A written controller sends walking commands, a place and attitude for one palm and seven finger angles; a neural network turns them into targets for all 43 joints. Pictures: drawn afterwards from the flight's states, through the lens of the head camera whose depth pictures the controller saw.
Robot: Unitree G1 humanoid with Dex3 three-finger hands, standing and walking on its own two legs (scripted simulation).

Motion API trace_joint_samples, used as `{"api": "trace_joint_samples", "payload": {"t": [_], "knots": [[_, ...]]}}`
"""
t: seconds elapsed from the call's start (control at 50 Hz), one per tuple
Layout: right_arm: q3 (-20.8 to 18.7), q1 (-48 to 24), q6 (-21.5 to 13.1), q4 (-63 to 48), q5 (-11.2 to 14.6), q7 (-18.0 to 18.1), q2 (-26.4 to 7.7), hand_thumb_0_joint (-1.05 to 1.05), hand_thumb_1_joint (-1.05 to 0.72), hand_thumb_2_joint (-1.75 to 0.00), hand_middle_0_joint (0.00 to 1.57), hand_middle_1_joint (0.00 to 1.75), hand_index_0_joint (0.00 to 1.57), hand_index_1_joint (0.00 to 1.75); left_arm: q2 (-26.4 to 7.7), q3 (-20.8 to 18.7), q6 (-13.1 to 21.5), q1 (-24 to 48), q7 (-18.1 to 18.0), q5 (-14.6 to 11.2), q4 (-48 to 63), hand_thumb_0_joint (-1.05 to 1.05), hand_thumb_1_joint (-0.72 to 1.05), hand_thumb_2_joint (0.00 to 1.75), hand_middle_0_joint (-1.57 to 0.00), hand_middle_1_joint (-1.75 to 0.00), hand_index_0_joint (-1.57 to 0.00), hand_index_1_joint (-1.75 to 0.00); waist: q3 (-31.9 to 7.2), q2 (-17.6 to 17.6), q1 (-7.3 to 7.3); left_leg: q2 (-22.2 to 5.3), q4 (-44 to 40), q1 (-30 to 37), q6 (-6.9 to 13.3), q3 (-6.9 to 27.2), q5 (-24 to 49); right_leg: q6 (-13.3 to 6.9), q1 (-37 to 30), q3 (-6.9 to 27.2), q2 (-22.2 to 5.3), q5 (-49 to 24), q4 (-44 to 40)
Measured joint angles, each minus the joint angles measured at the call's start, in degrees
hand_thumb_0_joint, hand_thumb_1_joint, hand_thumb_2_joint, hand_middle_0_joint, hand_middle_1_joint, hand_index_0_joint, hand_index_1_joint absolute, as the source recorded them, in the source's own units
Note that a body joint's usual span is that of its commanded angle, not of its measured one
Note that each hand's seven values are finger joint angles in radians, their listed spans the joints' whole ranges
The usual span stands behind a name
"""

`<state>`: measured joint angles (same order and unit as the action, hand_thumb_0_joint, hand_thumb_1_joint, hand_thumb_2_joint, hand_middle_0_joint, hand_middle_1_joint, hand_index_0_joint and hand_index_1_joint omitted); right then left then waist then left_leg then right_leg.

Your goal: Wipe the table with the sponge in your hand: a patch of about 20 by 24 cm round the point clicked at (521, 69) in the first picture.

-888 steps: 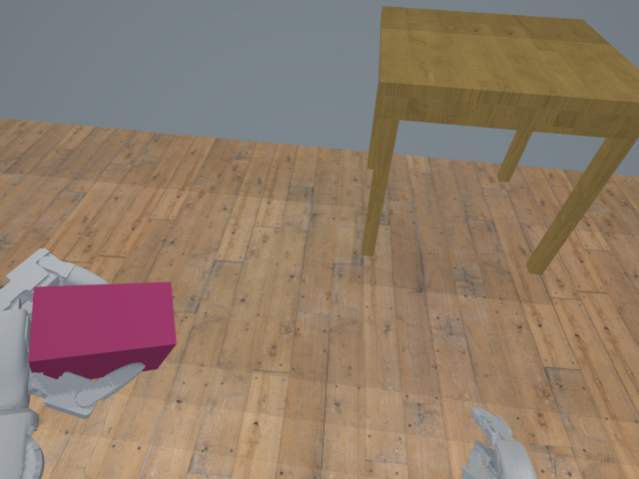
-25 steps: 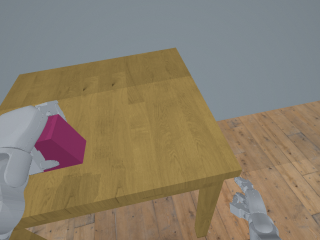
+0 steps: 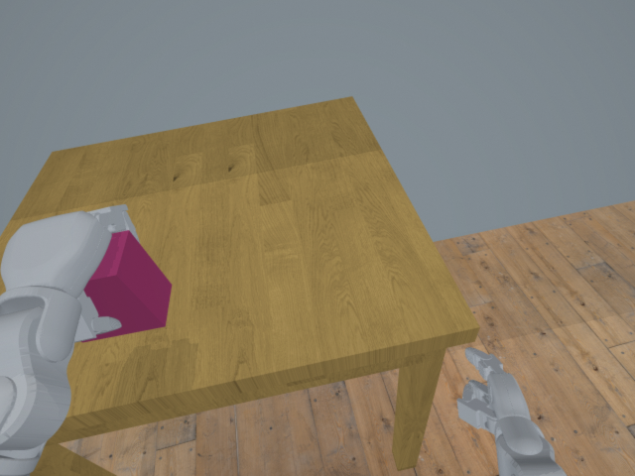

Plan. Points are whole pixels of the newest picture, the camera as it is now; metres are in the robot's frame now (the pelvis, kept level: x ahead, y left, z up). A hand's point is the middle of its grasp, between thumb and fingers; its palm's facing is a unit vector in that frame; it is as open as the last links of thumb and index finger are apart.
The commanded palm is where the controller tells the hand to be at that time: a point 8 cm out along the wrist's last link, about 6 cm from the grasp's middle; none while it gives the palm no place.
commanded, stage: turn the palm down, sponge in hand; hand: left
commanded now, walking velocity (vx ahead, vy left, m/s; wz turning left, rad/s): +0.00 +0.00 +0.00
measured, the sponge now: (112, 296) +0.24 +0.29 +0.14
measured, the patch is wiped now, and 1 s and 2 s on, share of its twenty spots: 0.00 0.00 0.00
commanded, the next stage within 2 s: move the sponge above the wiping area in 0.14 s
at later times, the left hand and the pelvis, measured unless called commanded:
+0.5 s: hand (110, 281) +0.24 +0.28 +0.17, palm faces +0.07 -0.03 -1.00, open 10.3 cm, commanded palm +0.20 +0.27 +0.24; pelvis +0.00 -0.01 +0.00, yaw +0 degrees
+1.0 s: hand (128, 293) +0.24 +0.27 +0.15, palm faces +0.06 -0.04 -1.00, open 10.3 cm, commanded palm +0.20 +0.27 +0.22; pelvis +0.01 -0.01 +0.00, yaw +0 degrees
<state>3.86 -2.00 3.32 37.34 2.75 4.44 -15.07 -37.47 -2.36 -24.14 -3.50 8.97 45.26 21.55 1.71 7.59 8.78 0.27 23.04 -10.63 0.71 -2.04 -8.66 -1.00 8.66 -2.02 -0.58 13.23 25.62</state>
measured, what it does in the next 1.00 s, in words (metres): stands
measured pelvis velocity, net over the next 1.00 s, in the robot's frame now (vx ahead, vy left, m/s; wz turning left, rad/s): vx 0.01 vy -0.01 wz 0.00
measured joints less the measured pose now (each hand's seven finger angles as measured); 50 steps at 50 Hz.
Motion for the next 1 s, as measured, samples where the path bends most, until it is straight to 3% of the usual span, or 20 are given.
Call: {"api": "trace_joint_samples", "payload": {"t": [0.26,0.46,0.66,0.76,0.88,1.0], "knots": [[-0.68,0.62,-0.74,0.00,-0.11,0.10,-0.43,0.01,-0.91,-0.90,0.20,0.30,0.20,0.30,-0.02,0.42,1.43,-0.90,-0.03,-0.08,-0.07,-0.01,-0.52,1.02,-0.70,-1.33,-0.73,-1.31,-0.14,0.14,-0.34,-0.43,0.33,0.26,-0.44,-0.10,-0.31,-0.44,-0.02,0.19,0.44,0.39,0.60],[-0.72,1.12,-0.79,0.09,0.14,0.23,-0.80,0.01,-0.91,-0.90,0.20,0.30,0.20,0.30,0.23,-0.14,0.36,-0.16,0.27,0.18,-3.54,-0.01,-0.52,1.02,-0.70,-1.33,-0.73,-1.31,-0.31,-0.05,-0.87,-0.61,0.65,-0.09,-0.69,0.16,-0.61,-0.69,0.25,-0.02,0.64,0.77,0.89],[-1.37,2.05,-1.35,0.00,-0.39,-0.13,-0.42,0.01,-0.91,-0.90,0.20,0.30,0.20,0.30,0.84,-0.04,4.40,-3.55,-1.38,0.08,-0.42,-0.01,-0.52,1.02,-0.70,-1.33,-0.73,-1.31,-0.38,-0.11,-0.74,-0.72,0.61,0.58,-0.72,-0.07,-1.23,-0.69,-0.47,0.27,0.77,1.07,0.48],[-1.33,2.05,-0.71,0.07,-0.18,-0.59,-0.34,0.01,-0.91,-0.90,0.20,0.30,0.20,0.30,1.08,-0.98,2.39,-4.18,-2.76,-0.05,-0.37,-0.01,-0.52,1.02,-0.70,-1.33,-0.73,-1.31,-0.80,-0.01,-0.68,-0.69,0.53,0.66,-0.72,-0.07,-1.39,-0.64,-0.61,0.29,0.75,1.18,0.32],[-1.20,1.73,-0.64,-0.21,-0.03,-0.37,-0.65,0.01,-0.91,-0.90,0.20,0.30,0.20,0.30,2.18,0.17,0.33,-4.22,-1.29,0.96,-1.00,-0.01,-0.52,1.02,-0.70,-1.33,-0.73,-1.31,-0.79,0.14,-0.68,-0.43,0.52,0.50,-0.54,0.23,-1.33,-0.53,-0.57,0.01,0.51,1.28,0.34],[-1.31,1.73,-1.12,-0.54,-0.56,-0.38,-0.27,0.01,-0.91,-0.90,0.20,0.30,0.20,0.30,2.69,2.35,3.51,-5.47,-1.47,1.87,0.71,-0.01,-0.52,1.02,-0.70,-1.32,-0.73,-1.31,-0.67,-0.06,-0.49,-0.37,0.21,0.94,-0.47,0.23,-1.26,-0.50,-1.06,0.03,0.48,1.14,-0.07]]}}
